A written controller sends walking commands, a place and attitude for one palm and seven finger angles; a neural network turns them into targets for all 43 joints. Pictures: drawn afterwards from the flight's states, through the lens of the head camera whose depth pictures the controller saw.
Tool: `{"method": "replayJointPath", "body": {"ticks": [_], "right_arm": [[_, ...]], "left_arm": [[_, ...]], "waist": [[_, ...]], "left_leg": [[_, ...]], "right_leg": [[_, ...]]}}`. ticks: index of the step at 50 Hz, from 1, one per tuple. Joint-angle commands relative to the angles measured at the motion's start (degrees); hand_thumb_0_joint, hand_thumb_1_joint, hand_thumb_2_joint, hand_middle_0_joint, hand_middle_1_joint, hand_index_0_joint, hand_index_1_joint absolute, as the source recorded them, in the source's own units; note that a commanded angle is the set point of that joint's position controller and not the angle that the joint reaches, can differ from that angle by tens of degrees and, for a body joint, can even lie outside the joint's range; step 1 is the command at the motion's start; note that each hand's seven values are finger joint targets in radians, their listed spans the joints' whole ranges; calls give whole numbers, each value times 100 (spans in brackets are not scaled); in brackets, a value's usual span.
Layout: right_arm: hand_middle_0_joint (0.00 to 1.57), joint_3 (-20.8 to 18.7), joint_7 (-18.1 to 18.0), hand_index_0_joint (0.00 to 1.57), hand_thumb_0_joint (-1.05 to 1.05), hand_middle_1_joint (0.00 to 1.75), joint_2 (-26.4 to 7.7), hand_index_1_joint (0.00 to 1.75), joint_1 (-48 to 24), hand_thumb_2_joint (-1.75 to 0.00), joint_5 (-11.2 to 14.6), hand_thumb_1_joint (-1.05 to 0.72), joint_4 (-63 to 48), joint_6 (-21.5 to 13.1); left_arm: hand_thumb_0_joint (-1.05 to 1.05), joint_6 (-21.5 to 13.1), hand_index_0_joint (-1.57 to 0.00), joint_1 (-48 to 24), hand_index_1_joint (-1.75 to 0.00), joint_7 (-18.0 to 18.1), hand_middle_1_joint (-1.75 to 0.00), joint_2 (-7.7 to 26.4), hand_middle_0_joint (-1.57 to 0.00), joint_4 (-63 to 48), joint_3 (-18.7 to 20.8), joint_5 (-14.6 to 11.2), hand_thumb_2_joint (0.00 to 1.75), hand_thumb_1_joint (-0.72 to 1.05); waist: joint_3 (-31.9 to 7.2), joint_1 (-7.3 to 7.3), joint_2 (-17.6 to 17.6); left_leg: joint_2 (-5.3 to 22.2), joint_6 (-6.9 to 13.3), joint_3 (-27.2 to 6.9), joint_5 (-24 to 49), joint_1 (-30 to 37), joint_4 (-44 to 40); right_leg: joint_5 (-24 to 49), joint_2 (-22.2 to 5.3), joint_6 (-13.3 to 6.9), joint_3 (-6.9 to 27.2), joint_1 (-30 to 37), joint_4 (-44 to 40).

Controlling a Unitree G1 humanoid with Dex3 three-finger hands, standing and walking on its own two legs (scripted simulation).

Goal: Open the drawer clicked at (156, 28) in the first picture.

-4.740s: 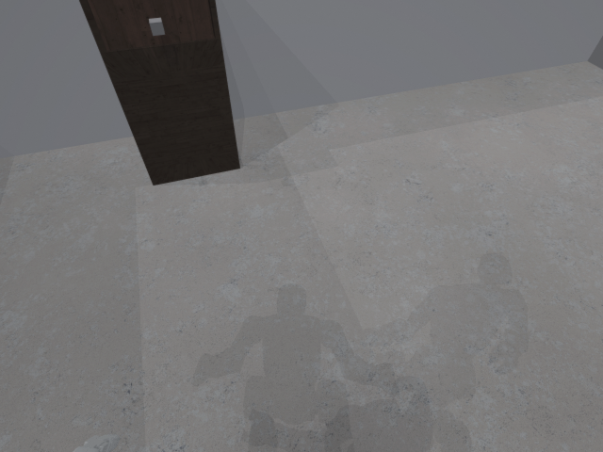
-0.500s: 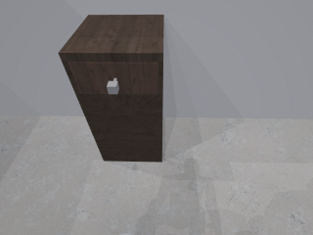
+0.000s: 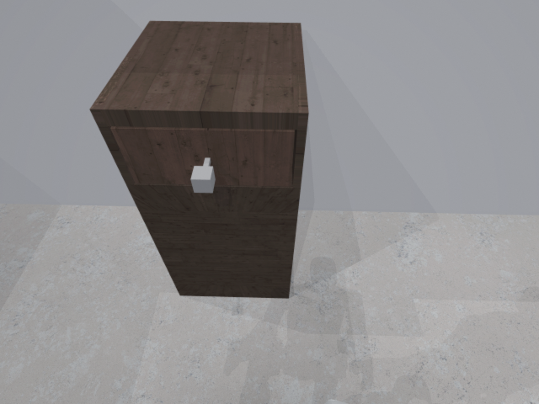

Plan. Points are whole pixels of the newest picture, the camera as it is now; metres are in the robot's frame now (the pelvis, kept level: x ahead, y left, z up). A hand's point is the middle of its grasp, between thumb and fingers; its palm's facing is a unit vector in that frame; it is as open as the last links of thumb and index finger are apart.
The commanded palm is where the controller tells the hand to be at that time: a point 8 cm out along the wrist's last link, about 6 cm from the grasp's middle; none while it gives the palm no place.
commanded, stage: come to a stop and stand still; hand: left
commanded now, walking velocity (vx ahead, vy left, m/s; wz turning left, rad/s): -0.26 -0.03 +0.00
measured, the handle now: (205, 172) +0.57 +0.18 -0.03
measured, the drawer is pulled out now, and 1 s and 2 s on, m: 0.00 0.00 0.00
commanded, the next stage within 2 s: look again from close up in 1.20 s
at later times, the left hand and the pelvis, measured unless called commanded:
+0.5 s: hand out of the picture +0.09 +0.19 -0.18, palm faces +0.07 -0.98 -0.21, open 7.3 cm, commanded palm none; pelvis +0.02 +0.01 -0.01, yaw +1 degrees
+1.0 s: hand out of the picture -0.02 +0.16 -0.17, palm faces +0.04 -0.98 -0.17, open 7.4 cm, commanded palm none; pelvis -0.01 +0.00 +0.01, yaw +0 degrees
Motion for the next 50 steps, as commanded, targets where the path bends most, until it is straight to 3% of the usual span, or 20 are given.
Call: {"method": "replayJointPath", "body": {"ticks": [1,3,4,5,6,8,10,12,18,21,22,24,25,28,33,35,37,38,40,50], "right_arm": [[20,-126,-28,20,0,30,-733,30,184,-90,-29,-90,-138,24],[20,-56,-45,20,0,30,-543,30,149,-90,13,-90,-66,52],[20,13,-42,20,0,30,-349,30,269,-90,53,-90,-34,38],[20,50,-12,20,0,30,-197,30,502,-90,97,-90,6,78],[20,48,-29,20,0,30,-198,30,691,-90,96,-90,115,176],[20,-6,-73,20,0,30,-244,30,665,-90,126,-90,156,315],[20,-19,-103,20,0,30,-206,30,597,-90,142,-90,169,378],[20,-60,-115,20,0,30,-226,30,497,-90,131,-90,85,442],[20,-138,-62,20,0,30,-193,30,475,-90,113,-90,-196,512],[20,-110,-44,20,0,30,-225,30,803,-90,79,-90,-148,447],[20,-101,-38,20,0,30,-347,30,838,-90,60,-90,-128,402],[20,-142,-38,20,0,30,-950,30,389,-90,-23,-90,-451,351],[20,-135,-74,20,0,30,-882,30,49,-90,-27,-90,-494,325],[20,-39,-144,20,0,30,-792,30,-361,-90,-6,-90,-510,285],[20,-62,-125,20,0,30,-822,30,35,-90,46,-90,-203,239],[20,-50,-111,20,0,30,-827,30,75,-90,91,-90,-116,222],[20,-13,-82,20,0,30,-620,30,132,-90,160,-90,-93,187],[20,3,-50,20,0,30,-585,30,128,-90,161,-90,-75,184],[20,24,-54,20,0,30,-586,30,77,-90,116,-90,8,251],[20,123,-40,20,0,30,-465,30,315,-90,73,-90,262,293]], "left_arm": [[0,-39,-20,413,-30,11,-30,7,-20,-145,-76,-11,90,90],[0,-102,-20,690,-30,84,-30,170,-20,-31,-83,-26,90,90],[0,-173,-20,816,-30,133,-30,425,-20,32,-86,-22,90,90],[0,-190,-20,652,-30,161,-30,744,-20,13,-88,-51,90,90],[0,-209,-20,525,-30,180,-30,904,-20,-38,-47,-88,90,90],[0,-160,-20,309,-30,259,-30,833,-20,-77,-43,-91,90,90],[0,-89,-20,137,-30,300,-30,820,-20,-138,3,-72,90,90],[0,-36,-20,81,-30,317,-30,897,-20,-200,80,-41,90,90],[0,96,-20,-256,-30,313,-30,903,-20,-448,194,18,90,90],[0,139,-20,-394,-30,278,-30,862,-20,-480,176,-33,90,90],[0,161,-20,-344,-30,250,-30,757,-20,-497,137,-68,90,90],[0,215,-20,-250,-30,185,-30,326,-20,-621,50,-109,90,90],[0,282,-20,-431,-30,193,-30,404,-20,-556,60,-67,90,90],[0,276,-20,-28,-30,129,-30,395,-20,-293,24,-37,90,90],[0,159,-20,62,-30,145,-30,302,-20,-110,-142,-73,90,90],[0,103,-20,424,-30,176,-30,318,-20,67,-171,-94,90,90],[0,-1,-20,524,-30,217,-30,553,-20,213,-190,-87,90,90],[0,-15,-20,488,-30,230,-30,633,-20,200,-200,-102,90,90],[0,-52,-20,413,-30,221,-30,549,-20,271,-223,-101,90,90],[0,-5,-20,640,-30,220,-30,402,-20,322,-246,-112,90,90]], "waist": [[219,82,566],[100,274,14],[-115,257,-589],[-218,32,-905],[-454,-17,-1244],[-422,-22,-1248],[-482,16,-630],[-595,84,-520],[-676,6,-700],[-730,-178,-758],[-682,-183,-368],[-156,-19,1431],[99,-77,1656],[66,170,937],[-252,-54,691],[-437,58,503],[-424,-81,64],[-404,-103,241],[-236,-135,-627],[425,-80,76]], "left_leg": [[1610,687,-1147,632,-535,-930],[1183,249,-819,986,-715,-152],[758,-75,-538,521,-843,281],[434,-272,-416,-527,-874,350],[322,-353,-437,-1107,-578,714],[356,-356,-649,-1565,-561,1437],[301,-364,-782,-1569,-822,1834],[192,-397,-873,-1643,-1032,2272],[136,-409,-903,-1247,-814,1883],[120,-365,-696,-50,1,374],[287,-301,-789,263,343,-65],[1740,414,-2412,482,-739,-1126],[1804,637,-2614,176,-1203,-1564],[1435,675,-1956,640,-799,-1260],[1312,685,-1699,2002,450,-860],[1130,488,-1542,2175,493,-528],[672,42,-1234,1599,215,-257],[593,-36,-1217,1339,231,-383],[557,-112,-1091,926,378,-349],[483,-128,-1152,-185,-19,-710]], "right_leg": [[407,75,-10,46,730,-991],[1419,90,14,159,1608,-2225],[2681,-449,-109,865,1967,-2556],[3644,-1143,-466,1414,1966,-2668],[4256,-1377,-827,1507,1892,-2813],[5228,-1377,-1083,1331,1750,-2719],[5670,-1393,-1237,1169,2006,-2509],[5785,-1446,-1349,1157,2164,-2461],[4207,-1271,-1257,983,1685,-2588],[2658,-924,-815,834,1196,-2387],[1834,-668,-599,727,837,-2196],[-190,243,-92,92,568,-1221],[-667,314,-86,354,663,-415],[-475,272,-120,674,462,228],[-347,229,26,437,639,-1271],[497,217,38,401,1243,-2381],[1890,-198,-138,939,1651,-2922],[2094,-352,-199,931,1599,-2846],[1811,-262,-252,970,1254,-2901],[-30,-71,-236,1011,746,-3317]]}}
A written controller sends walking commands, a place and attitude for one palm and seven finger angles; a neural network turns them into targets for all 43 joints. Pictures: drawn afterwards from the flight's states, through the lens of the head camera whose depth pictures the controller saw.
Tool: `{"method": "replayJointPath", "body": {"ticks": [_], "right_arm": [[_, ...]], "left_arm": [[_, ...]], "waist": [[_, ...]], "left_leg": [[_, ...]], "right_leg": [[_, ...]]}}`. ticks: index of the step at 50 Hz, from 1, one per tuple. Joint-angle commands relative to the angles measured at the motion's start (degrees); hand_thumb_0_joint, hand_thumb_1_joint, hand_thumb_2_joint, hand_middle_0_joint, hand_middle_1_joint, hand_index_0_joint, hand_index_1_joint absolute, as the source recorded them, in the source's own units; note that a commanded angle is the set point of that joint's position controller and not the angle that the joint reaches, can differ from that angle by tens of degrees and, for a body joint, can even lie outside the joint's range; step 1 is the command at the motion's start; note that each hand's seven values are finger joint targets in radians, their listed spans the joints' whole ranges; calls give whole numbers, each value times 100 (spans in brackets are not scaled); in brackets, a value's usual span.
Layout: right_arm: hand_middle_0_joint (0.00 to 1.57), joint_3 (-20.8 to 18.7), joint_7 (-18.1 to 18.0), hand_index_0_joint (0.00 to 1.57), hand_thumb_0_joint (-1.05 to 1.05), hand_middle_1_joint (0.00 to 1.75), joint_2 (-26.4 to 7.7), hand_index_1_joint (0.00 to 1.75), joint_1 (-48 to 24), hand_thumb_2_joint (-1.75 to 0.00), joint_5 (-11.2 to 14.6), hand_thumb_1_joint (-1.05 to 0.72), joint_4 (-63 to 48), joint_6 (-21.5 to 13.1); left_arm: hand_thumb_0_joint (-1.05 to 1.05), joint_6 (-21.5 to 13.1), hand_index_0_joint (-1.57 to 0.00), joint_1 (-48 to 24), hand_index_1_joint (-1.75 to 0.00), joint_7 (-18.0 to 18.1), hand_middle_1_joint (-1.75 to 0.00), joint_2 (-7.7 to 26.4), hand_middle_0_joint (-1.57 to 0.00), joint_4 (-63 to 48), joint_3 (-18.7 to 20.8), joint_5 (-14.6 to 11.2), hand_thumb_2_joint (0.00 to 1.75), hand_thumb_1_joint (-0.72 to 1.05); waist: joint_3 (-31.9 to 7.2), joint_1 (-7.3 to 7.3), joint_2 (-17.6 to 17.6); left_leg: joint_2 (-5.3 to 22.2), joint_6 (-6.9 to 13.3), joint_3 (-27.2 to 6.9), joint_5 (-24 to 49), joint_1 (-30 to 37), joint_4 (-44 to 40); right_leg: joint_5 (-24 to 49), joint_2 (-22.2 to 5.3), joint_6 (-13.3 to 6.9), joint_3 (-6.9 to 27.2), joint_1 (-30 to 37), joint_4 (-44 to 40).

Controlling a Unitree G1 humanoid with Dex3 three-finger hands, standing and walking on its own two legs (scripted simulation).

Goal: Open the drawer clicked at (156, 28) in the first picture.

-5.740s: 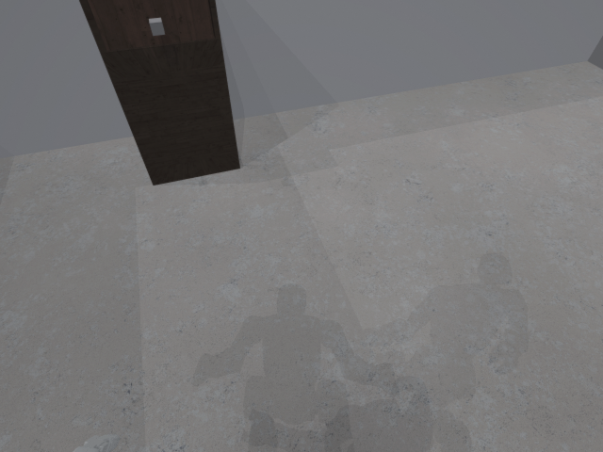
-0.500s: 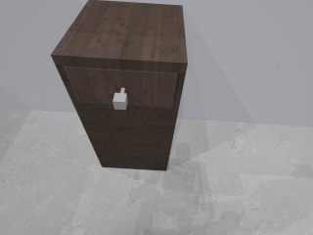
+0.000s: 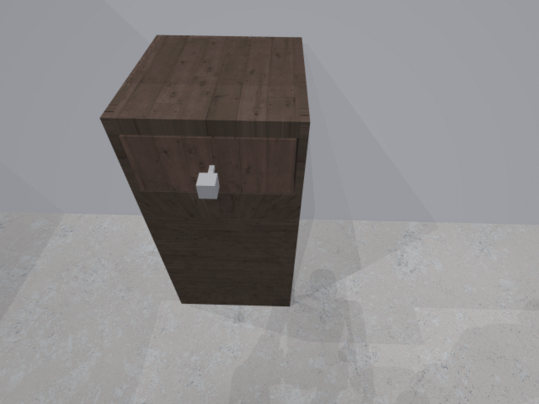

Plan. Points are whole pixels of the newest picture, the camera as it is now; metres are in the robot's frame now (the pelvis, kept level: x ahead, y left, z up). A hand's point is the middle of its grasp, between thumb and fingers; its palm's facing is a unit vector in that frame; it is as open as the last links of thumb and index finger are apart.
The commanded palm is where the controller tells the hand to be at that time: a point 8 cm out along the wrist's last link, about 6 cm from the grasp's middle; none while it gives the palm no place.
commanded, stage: come to a stop and stand still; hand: left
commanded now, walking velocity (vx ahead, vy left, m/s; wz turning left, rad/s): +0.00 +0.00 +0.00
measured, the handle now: (209, 179) +0.58 +0.18 -0.04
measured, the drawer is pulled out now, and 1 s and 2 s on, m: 0.00 0.00 0.00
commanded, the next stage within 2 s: look again from close up in 0.20 s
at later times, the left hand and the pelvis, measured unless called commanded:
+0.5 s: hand out of the picture +0.00 +0.17 -0.18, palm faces +0.02 -0.98 -0.19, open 7.4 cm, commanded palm none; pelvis +0.01 +0.01 -0.01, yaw +1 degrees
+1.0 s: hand out of the picture +0.09 +0.21 -0.14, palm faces -0.06 -0.91 -0.40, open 7.3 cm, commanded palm +0.12 +0.24 -0.06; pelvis +0.02 +0.02 -0.01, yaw +0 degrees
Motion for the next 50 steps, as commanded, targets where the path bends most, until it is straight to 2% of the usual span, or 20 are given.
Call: {"method": "replayJointPath", "body": {"ticks": [1,14,15,16,17,18,21,23,24,27,29,32,34,44,45,46,47,48,49,50], "right_arm": [[20,-37,-33,20,0,30,-380,30,405,-90,-37,-90,-87,-46],[20,-23,-75,20,0,30,-177,30,849,-90,-34,-90,67,-102],[20,8,25,20,0,30,-407,30,80,-90,-24,-90,-392,-206],[20,-4,65,20,0,30,-141,30,587,-90,-42,-90,-522,-117],[20,-17,91,20,0,30,-193,30,877,-90,-82,-90,-456,-91],[20,-7,109,20,0,30,-181,30,1062,-90,-117,-90,-508,-88],[20,42,67,20,0,30,-253,30,1030,-90,-108,-90,-598,-191],[20,56,34,20,0,30,-318,30,917,-90,-91,-90,-667,-248],[20,57,23,20,0,30,-353,30,882,-90,-85,-90,-665,-261],[20,54,2,20,0,30,-415,30,801,-90,-66,-90,-645,-260],[20,59,-3,20,0,30,-435,30,759,-90,-69,-90,-584,-259],[20,52,-4,20,0,30,-474,30,691,-90,-64,-90,-541,-252],[20,56,-9,20,0,30,-507,30,659,-90,-65,-90,-510,-262],[20,52,-23,20,0,30,-578,30,438,-90,-50,-90,-434,-251],[20,13,2,20,0,30,-783,30,16,-90,14,-90,-826,-245],[20,-76,-173,20,0,30,-1576,30,119,-90,274,-90,-2758,-1059],[20,-23,-415,20,0,30,-1134,30,-220,-90,184,-90,-2447,-1634],[20,-134,-420,20,0,30,-885,30,-336,-90,286,-90,-2382,-1804],[20,-80,-402,20,0,30,-790,30,-306,-90,298,-90,-2409,-1857],[20,-141,-339,20,0,30,-1060,30,-513,-90,182,-90,-2718,-1864]], "left_arm": [[0,-103,-20,244,-30,69,-30,663,-20,-174,107,-23,90,90],[0,-139,-20,463,-30,86,-30,440,-20,-136,101,-42,90,90],[0,-312,-20,820,-30,267,-30,629,-20,-76,26,78,90,90],[0,-356,-20,443,-30,216,-30,893,-20,-381,82,32,90,90],[0,-350,-20,196,-30,182,-30,873,-20,-519,108,32,90,90],[0,-345,-20,87,-30,168,-30,876,-20,-614,129,30,90,90],[0,-325,-20,311,-30,125,-30,577,-20,-585,79,5,90,90],[0,-312,-20,468,-30,106,-30,510,-20,-531,59,12,90,90],[0,-306,-20,490,-30,104,-30,504,-20,-515,58,7,90,90],[0,-281,-20,483,-30,101,-30,510,-20,-518,49,-4,90,90],[0,-264,-20,448,-30,97,-30,554,-20,-525,56,5,90,90],[0,-253,-20,417,-30,96,-30,625,-20,-556,72,8,90,90],[0,-254,-20,440,-30,95,-30,649,-20,-556,81,12,90,90],[0,-222,-20,424,-30,67,-30,717,-20,-477,73,23,90,90],[0,-281,-20,678,-30,285,-30,824,-20,-366,52,84,90,90],[0,-1159,-20,-3778,-32,432,-32,2724,-20,-9155,142,980,89,88],[0,-741,-20,-912,-33,863,-33,2334,-20,-7663,292,1133,88,85],[0,144,-21,613,-34,1130,-34,1152,-21,-6972,-311,1082,87,83],[0,298,-21,641,-36,1146,-36,456,-21,-6859,-848,1346,86,81],[0,259,-21,67,-37,1327,-37,937,-21,-7252,-730,1840,85,78]], "waist": [[472,-67,-48],[366,-37,-92],[609,268,-145],[139,-217,-181],[56,-323,-188],[-59,-373,-6],[97,-182,351],[102,-59,342],[86,-30,183],[200,-16,-131],[303,-21,-33],[269,-16,-169],[139,-17,-126],[127,-13,-10],[392,134,-322],[-2585,-381,1465],[-2574,157,2090],[-1736,-16,1571],[-914,-112,1040],[-366,-197,844]], "left_leg": [[452,15,-581,-565,7,-490],[497,25,-617,-316,-101,-397],[492,-149,-419,-111,-715,913],[305,-94,-450,-872,-491,961],[272,-55,-391,-847,-364,1038],[264,8,-406,-682,-266,973],[462,165,-764,-435,-729,354],[547,244,-896,-139,-825,182],[562,256,-896,26,-788,174],[523,252,-829,95,-668,128],[521,243,-819,119,-604,51],[505,241,-768,209,-497,15],[514,246,-741,419,-351,44],[528,228,-667,475,-166,-12],[635,62,-604,1351,-474,1041],[33,184,-603,2135,1285,329],[411,-19,-746,2966,1915,308],[363,-228,-844,2104,880,-43],[346,-84,-759,1624,322,104],[237,-35,-850,685,-247,346]], "right_leg": [[-622,-545,-81,679,-908,-914],[-228,-480,-104,571,-746,-746],[1458,-781,-95,889,-757,-673],[-501,-1056,-349,1113,-935,-953],[-1544,-913,-449,985,-1290,-872],[-1448,-780,-456,764,-1355,-618],[-709,-374,-361,485,-947,9],[-215,-315,-299,396,-641,166],[-40,-309,-269,363,-548,205],[136,-355,-213,383,-561,139],[159,-369,-187,380,-604,114],[272,-404,-159,390,-549,55],[412,-421,-142,369,-483,56],[559,-444,-113,396,-446,-66],[2073,-679,-55,733,-681,-230],[2000,-5,-269,528,-546,583],[411,20,-296,39,-1094,1151],[-579,124,-138,-177,-1602,1499],[-504,83,-118,-112,-1747,1304],[-415,100,-153,-87,-1968,1028]]}}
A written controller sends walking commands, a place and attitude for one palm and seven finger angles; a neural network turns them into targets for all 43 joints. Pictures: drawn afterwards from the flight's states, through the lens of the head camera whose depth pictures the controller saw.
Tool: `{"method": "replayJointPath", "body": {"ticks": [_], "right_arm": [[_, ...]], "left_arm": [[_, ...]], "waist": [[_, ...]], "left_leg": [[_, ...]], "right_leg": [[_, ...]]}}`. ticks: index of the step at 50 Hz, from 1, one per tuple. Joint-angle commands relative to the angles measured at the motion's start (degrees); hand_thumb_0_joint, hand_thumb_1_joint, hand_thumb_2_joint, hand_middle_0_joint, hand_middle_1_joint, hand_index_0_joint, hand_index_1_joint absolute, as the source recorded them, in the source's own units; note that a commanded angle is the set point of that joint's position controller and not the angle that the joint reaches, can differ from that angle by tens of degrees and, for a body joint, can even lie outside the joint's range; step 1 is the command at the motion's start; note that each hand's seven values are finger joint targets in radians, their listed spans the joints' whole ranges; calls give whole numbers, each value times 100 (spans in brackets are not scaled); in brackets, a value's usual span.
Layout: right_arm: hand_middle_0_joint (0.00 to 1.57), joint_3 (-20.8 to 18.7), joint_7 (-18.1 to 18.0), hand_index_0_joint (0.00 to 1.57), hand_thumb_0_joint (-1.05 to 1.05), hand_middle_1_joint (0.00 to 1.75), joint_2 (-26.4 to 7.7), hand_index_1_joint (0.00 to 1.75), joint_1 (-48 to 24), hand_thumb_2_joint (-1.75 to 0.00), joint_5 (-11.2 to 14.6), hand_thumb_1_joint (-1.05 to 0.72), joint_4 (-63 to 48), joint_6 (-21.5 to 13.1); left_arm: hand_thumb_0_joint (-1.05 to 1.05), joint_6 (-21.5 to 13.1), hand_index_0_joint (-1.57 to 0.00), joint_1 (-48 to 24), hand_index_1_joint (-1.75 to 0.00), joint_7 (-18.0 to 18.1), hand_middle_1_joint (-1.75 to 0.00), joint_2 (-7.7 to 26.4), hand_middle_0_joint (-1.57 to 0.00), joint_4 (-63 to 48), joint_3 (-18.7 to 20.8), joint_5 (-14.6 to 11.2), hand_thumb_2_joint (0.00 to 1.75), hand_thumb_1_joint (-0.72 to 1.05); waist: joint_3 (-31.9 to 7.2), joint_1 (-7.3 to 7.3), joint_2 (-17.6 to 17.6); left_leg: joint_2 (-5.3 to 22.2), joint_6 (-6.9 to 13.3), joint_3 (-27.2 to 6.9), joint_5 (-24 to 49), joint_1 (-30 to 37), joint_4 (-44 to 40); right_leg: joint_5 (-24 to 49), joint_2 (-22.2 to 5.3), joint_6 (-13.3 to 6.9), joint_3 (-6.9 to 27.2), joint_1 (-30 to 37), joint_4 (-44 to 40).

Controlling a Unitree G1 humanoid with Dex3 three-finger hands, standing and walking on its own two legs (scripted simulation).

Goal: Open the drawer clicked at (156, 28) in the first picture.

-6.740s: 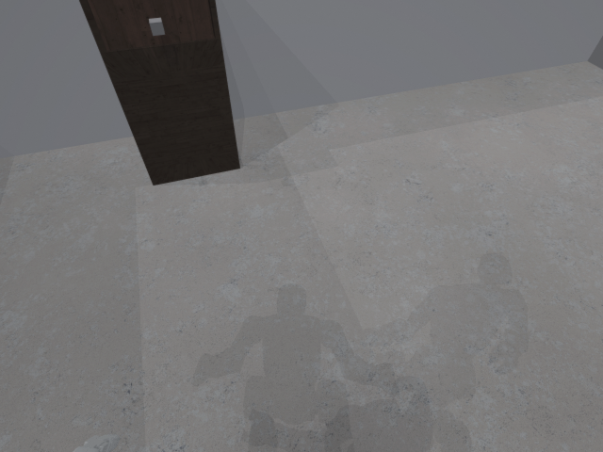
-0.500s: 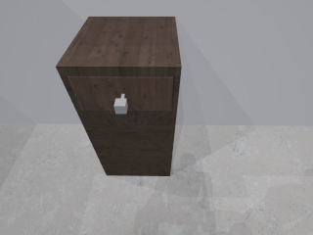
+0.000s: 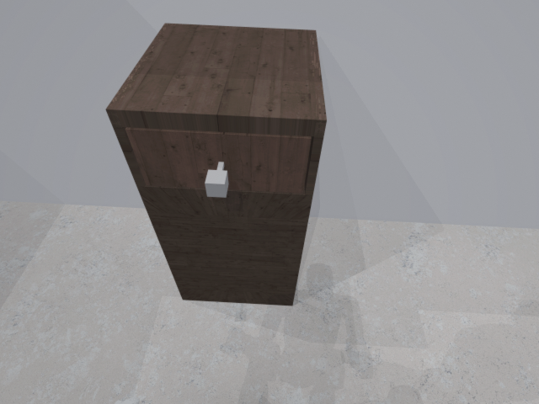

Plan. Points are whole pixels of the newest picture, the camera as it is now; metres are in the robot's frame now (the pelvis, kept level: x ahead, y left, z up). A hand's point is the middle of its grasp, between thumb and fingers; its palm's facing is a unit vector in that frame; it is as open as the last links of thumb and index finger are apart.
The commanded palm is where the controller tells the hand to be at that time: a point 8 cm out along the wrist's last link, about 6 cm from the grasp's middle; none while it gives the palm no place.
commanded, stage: raise the hand with hooked fingers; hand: left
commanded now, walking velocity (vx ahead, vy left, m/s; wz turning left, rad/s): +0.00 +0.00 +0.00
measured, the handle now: (218, 176) +0.56 +0.16 -0.03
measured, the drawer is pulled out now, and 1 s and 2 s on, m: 0.00 0.00 0.00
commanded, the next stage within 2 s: move the hooked fingers above the handle in 1.80 s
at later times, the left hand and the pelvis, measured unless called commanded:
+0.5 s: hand (124, 372) +0.17 +0.22 -0.04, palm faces +0.08 -0.06 -1.00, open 9.6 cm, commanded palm +0.16 +0.22 +0.02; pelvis -0.03 -0.04 -0.05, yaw +3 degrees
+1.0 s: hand (124, 301) +0.24 +0.23 +0.03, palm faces +0.08 -0.10 -0.99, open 12.5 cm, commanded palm +0.22 +0.23 +0.09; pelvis +0.00 -0.02 -0.02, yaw +2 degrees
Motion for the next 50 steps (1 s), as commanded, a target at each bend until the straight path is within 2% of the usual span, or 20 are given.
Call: {"method": "replayJointPath", "body": {"ticks": [1,2,3,4,5,6,9,13,14,16,19,23,25,28,33,35,39,43,47,50], "right_arm": [[20,-291,-90,20,0,30,-1114,30,-999,-90,-161,-90,-1648,-787],[20,-309,-57,20,0,30,-1100,30,-1061,-90,-262,-90,-1886,-646],[20,-373,30,20,0,30,-1121,30,-1149,-90,-314,-90,-2161,-494],[20,-421,111,20,0,30,-1087,30,-1220,-90,-400,-90,-2264,-269],[20,-447,204,20,0,30,-1082,30,-1405,-90,-470,-90,-2483,-61],[20,-486,297,20,0,30,-1078,30,-1541,-90,-499,-90,-2618,151],[20,-445,473,20,0,30,-994,30,-1827,-90,-465,-90,-2931,646],[20,-437,466,20,0,30,-864,30,-1822,-90,-587,-90,-3147,976],[20,-441,468,20,0,30,-857,30,-1851,-90,-666,-90,-3229,1039],[20,-456,446,20,0,30,-821,30,-1845,-90,-670,-90,-3239,1093],[20,-438,365,20,0,30,-843,30,-1864,-90,-699,-90,-3133,1066],[20,-357,274,20,0,30,-846,30,-1954,-90,-605,-90,-3086,1079],[20,-309,236,20,0,30,-829,30,-1953,-90,-545,-90,-3052,1128],[20,-222,159,20,0,30,-834,30,-1991,-90,-486,-90,-2993,1170],[20,-213,133,20,0,30,-810,30,-1927,-90,-497,-90,-2858,1142],[20,-263,160,20,0,30,-792,30,-1844,-90,-488,-90,-2818,1120],[20,-375,211,20,0,30,-844,30,-1754,-90,-479,-90,-2758,1086],[20,-448,230,20,0,30,-900,30,-1736,-90,-410,-90,-2727,1098],[20,-451,213,20,0,30,-931,30,-1756,-90,-370,-90,-2707,1139],[20,-421,215,20,0,30,-940,30,-1822,-90,-335,-90,-2693,1189]], "left_arm": [[0,-229,-21,-907,-39,885,-39,695,-21,-3042,-252,1640,84,76],[0,-214,-21,-448,-40,1045,-40,700,-21,-2579,-227,2257,83,74],[0,-193,-21,73,-42,1175,-42,678,-21,-2438,-167,2833,82,71],[0,-205,-22,406,-43,1318,-43,609,-22,-2107,-200,3487,81,69],[0,-239,-22,672,-45,1416,-45,276,-22,-1906,-501,3947,80,67],[0,-298,-22,886,-47,1482,-47,227,-22,-1766,-504,4339,79,64],[0,-633,-22,589,-51,1634,-51,908,-22,-2237,109,5031,76,57],[0,-953,-23,-584,-57,2019,-57,1858,-23,-3286,945,5557,72,48],[0,-1009,-23,-943,-58,2143,-58,1917,-23,-3682,966,5578,71,46],[0,-1113,-24,-1356,-62,2276,-62,1823,-24,-3997,951,5419,69,41],[0,-1167,-24,-2053,-66,2333,-66,1816,-24,-4108,843,5226,66,34],[0,-798,-25,-1843,-72,2008,-72,1691,-25,-3718,595,4937,62,25],[0,-568,-25,-1720,-75,1729,-75,1676,-25,-3597,454,4849,60,20],[0,-344,-25,-1443,-80,1332,-80,1911,-25,-3329,622,4742,57,13],[0,-654,-26,-1381,-87,1095,-87,2240,-26,-3443,1058,4674,52,1],[0,-815,-27,-1317,-90,1152,-90,2170,-27,-3512,1117,4631,50,-3],[0,-974,-27,-1714,-96,1345,-96,2173,-27,-3660,1150,4607,46,-13],[0,-850,-28,-2247,-102,1345,-102,2042,-28,-3592,946,4575,42,-22],[0,-653,-29,-2751,-108,1172,-108,2106,-29,-3707,717,4645,38,-31],[0,-509,-29,-2958,-112,978,-112,2225,-29,-3709,744,4632,35,-38]], "waist": [[-398,-358,659],[-323,-300,79],[-603,-60,-94],[-757,74,-659],[-434,178,-902],[-355,289,-997],[-927,614,-865],[-1681,603,-90],[-1915,531,285],[-2063,312,551],[-1841,-33,433],[-1750,-46,329],[-1727,38,84],[-1643,179,-162],[-1609,358,-127],[-1668,383,-49],[-1671,274,109],[-1627,160,35],[-1749,193,435],[-1729,247,425]], "left_leg": [[313,-123,-951,481,-150,-171],[225,-79,-909,396,-468,126],[165,-100,-848,499,-643,277],[167,-146,-742,500,-894,455],[123,-165,-680,189,-1263,576],[89,-153,-612,23,-1414,713],[-44,-133,-499,134,-1786,1019],[-157,-75,-490,263,-1550,1529],[-175,-68,-500,281,-1339,1706],[-175,-36,-552,256,-1082,2012],[-158,24,-643,1,-1155,2297],[-136,58,-597,-12,-1345,1981],[-129,60,-556,104,-1345,1707],[-137,47,-502,267,-1352,1384],[-128,26,-477,614,-1162,1027],[-139,14,-463,719,-1080,958],[-134,15,-443,845,-807,890],[-102,28,-463,856,-560,796],[-55,29,-479,1146,-97,638],[-28,15,-507,1417,63,483]], "right_leg": [[260,354,-181,-225,-1411,-110],[190,430,-221,-206,-1602,-113],[63,491,-258,-146,-1542,26],[-159,554,-270,-153,-1743,196],[-471,584,-295,-55,-2058,249],[-552,559,-337,78,-2149,248],[35,430,-380,510,-1832,510],[156,429,-370,853,-2074,796],[120,386,-371,987,-2278,838],[71,366,-354,1007,-2613,891],[-148,358,-272,998,-2923,794],[294,381,-195,740,-2241,646],[647,366,-150,669,-1777,531],[1054,320,-99,692,-1177,311],[1717,257,-79,658,-584,188],[1940,235,-69,631,-471,197],[1892,265,-81,484,-615,149],[1550,323,-80,280,-798,68],[1483,357,-125,115,-792,39],[1620,374,-140,76,-603,-26]]}}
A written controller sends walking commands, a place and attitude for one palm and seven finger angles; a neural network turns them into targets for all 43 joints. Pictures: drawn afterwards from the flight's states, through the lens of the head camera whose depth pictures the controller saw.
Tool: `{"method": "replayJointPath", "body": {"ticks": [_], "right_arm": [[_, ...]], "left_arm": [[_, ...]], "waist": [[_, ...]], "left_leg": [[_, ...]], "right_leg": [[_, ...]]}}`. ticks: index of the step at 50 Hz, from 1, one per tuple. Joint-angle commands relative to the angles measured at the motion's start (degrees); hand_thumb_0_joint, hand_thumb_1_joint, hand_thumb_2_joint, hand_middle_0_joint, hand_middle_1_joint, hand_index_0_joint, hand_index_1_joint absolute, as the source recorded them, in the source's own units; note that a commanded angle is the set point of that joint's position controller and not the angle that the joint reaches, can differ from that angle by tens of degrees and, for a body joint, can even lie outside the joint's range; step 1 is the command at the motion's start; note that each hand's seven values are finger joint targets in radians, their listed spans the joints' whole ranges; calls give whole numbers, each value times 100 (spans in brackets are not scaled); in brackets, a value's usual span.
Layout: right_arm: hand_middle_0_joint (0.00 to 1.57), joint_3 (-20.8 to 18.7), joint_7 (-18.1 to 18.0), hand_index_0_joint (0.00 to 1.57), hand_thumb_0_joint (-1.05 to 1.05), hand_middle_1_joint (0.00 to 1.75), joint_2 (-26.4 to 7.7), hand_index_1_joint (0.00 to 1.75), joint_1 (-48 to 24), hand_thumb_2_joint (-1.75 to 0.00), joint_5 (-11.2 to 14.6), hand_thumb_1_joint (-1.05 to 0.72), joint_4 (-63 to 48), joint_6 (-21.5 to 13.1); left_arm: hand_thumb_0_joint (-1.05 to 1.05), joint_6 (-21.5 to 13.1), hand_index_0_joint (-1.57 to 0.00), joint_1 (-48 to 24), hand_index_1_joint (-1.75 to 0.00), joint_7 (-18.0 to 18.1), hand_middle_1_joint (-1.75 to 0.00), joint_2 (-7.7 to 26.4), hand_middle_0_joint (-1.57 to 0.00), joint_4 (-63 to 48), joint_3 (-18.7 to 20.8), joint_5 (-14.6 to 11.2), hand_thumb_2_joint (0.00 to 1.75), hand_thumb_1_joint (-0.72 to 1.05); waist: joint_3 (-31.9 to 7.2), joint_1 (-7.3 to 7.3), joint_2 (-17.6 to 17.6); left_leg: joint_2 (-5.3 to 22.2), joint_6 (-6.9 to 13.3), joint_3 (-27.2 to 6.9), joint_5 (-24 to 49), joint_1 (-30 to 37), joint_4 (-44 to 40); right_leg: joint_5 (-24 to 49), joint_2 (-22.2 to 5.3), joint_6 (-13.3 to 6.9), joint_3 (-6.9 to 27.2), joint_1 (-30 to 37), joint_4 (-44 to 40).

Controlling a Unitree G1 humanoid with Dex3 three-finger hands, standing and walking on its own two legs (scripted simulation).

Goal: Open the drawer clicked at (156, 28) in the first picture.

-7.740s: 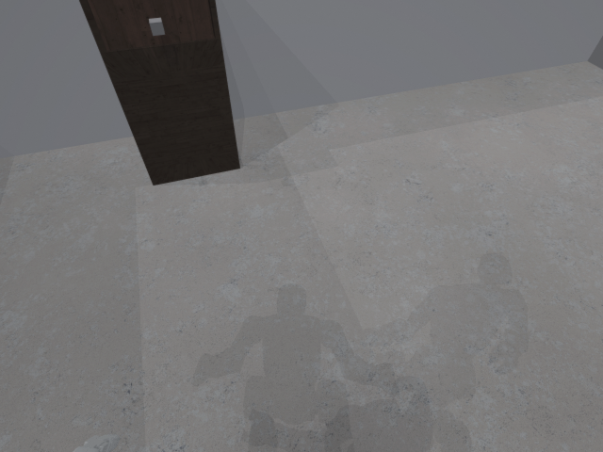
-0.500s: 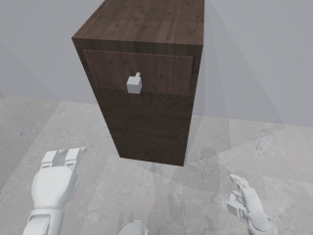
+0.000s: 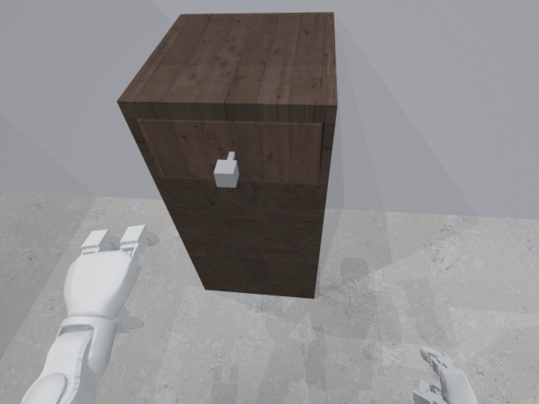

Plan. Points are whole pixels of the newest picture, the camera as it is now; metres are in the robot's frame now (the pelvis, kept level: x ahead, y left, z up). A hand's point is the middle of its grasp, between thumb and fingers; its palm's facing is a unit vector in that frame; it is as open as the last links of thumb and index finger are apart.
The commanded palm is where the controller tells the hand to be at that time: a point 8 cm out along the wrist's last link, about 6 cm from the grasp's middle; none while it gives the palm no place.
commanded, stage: raise the hand with hooked fingers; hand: left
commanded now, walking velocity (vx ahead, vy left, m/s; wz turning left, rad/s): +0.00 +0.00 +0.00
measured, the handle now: (228, 166) +0.57 +0.16 -0.01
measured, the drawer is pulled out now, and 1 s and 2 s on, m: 0.00 0.00 0.00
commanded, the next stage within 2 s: move the hooked fingers above the handle in 0.80 s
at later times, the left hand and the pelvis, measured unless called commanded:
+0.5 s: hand (107, 235) +0.30 +0.26 +0.11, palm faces +0.04 -0.08 -1.00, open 13.8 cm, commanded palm +0.27 +0.26 +0.16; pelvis -0.01 +0.02 +0.02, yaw +1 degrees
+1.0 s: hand (120, 245) +0.29 +0.25 +0.10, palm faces +0.00 -0.08 -1.00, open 13.8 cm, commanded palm +0.29 +0.25 +0.16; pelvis -0.01 +0.01 +0.02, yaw +1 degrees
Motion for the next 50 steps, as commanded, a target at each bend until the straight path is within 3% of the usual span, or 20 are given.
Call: {"method": "replayJointPath", "body": {"ticks": [1,4,10,13,16,19,24,28,32,34,38,45,48,50], "right_arm": [[20,-34,-13,20,0,30,-440,30,-792,-90,41,-90,-974,-222],[20,19,-2,20,0,30,-428,30,-809,-90,103,-90,-971,-137],[20,107,-18,20,0,30,-414,30,-817,-90,168,-90,-965,2],[20,131,-52,20,0,30,-444,30,-806,-90,164,-90,-948,6],[20,157,-64,20,0,30,-431,30,-774,-90,178,-90,-905,16],[20,157,-57,20,0,30,-445,30,-754,-90,181,-90,-871,-1],[20,127,7,20,0,30,-496,30,-653,-90,228,-90,-874,41],[20,81,30,20,0,30,-538,30,-652,-90,208,-90,-925,27],[20,36,-2,20,0,30,-535,30,-613,-90,199,-90,-871,-38],[20,28,-4,20,0,30,-515,30,-620,-90,212,-90,-821,-67],[20,0,-14,20,0,30,-533,30,-617,-90,243,-90,-755,-81],[20,68,-51,20,0,30,-523,30,-711,-90,281,-90,-793,-55],[20,108,-125,20,0,30,-551,30,-634,-90,285,-90,-709,-63],[20,97,-160,20,0,30,-523,30,-568,-90,271,-90,-707,-109]], "left_arm": [[0,89,-29,-1333,-114,27,-114,1161,-29,-1313,566,-3,34,-41],[0,275,-30,-1513,-118,-203,-118,1182,-30,-1123,538,-37,31,-48],[0,422,-30,-2330,-120,-712,-120,1255,-30,-947,364,-98,30,-50],[0,324,-30,-2703,-120,-950,-120,1410,-30,-892,430,-181,30,-50],[0,194,-30,-3111,-120,-1106,-120,1473,-30,-839,391,-193,30,-50],[0,25,-30,-3470,-120,-1175,-120,1651,-30,-911,504,-214,30,-50],[0,-18,-30,-2853,-120,-1359,-120,1450,-30,-395,484,-409,30,-50],[0,-164,-30,-2866,-120,-1332,-120,1537,-30,-694,582,-405,30,-50],[0,-386,-30,-3085,-120,-1079,-120,1698,-30,-1025,744,-352,30,-50],[0,-402,-30,-3162,-120,-922,-120,1709,-30,-980,779,-332,30,-50],[0,-261,-30,-3181,-120,-734,-120,1726,-30,-805,805,-290,30,-50],[0,48,-30,-3101,-120,-1005,-120,1464,-30,-554,381,-312,30,-50],[0,15,-30,-3750,-120,-1131,-120,1472,-30,-74,280,-283,30,-50],[0,-125,-30,-4134,-120,-1137,-120,1428,-30,-55,151,-232,30,-50]], "waist": [[-1345,60,-54],[-1138,67,-165],[-996,18,-43],[-1015,9,-221],[-938,-20,-44],[-1134,12,150],[-877,91,-206],[-936,109,-253],[-1229,121,-77],[-1123,103,68],[-1188,96,21],[-933,38,-183],[-611,-119,-441],[-845,-112,-263]], "left_leg": [[-183,130,-229,1912,1350,-620],[-152,102,-239,2021,1419,-813],[-140,84,-248,1981,1711,-1154],[-160,100,-244,1891,1760,-1267],[-166,93,-281,1910,1857,-1351],[-163,79,-332,1986,1995,-1411],[-167,78,-288,1955,1787,-1545],[-175,104,-264,1808,1768,-1579],[-195,115,-268,1888,1880,-1516],[-192,104,-262,1738,1860,-1524],[-200,94,-250,1728,1852,-1521],[-215,129,-202,1403,1791,-1631],[-226,146,-182,1134,1652,-1619],[-252,167,-178,1172,1776,-1555]], "right_leg": [[2052,191,-115,176,417,-747],[2047,211,-107,125,549,-896],[1830,242,-111,81,754,-1222],[1801,249,-102,98,946,-1384],[1757,250,-112,63,927,-1462],[1715,247,-132,68,1025,-1513],[1764,242,-109,31,1138,-1617],[1650,248,-105,67,1169,-1664],[1718,233,-103,110,1155,-1605],[1541,231,-108,101,1052,-1626],[1529,257,-113,103,1055,-1615],[1330,226,-78,118,1064,-1734],[1104,235,-54,122,837,-1834],[1150,218,-64,147,816,-1781]]}}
